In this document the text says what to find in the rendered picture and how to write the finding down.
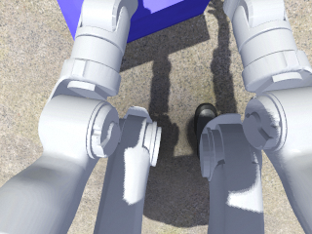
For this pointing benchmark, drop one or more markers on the left robot thigh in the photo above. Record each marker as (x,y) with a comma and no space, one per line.
(120,209)

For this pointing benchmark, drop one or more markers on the robot left upper arm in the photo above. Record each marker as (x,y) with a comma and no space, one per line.
(44,198)

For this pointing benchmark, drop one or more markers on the carton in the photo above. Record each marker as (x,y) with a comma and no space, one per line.
(150,16)

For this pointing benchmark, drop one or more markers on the right robot forearm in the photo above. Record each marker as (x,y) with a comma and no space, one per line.
(264,39)

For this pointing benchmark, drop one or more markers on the left robot forearm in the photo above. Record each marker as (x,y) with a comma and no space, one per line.
(100,41)

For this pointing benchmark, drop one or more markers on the robot left shin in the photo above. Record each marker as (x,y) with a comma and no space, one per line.
(133,110)

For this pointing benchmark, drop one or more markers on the robot right upper arm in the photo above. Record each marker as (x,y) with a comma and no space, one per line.
(279,122)

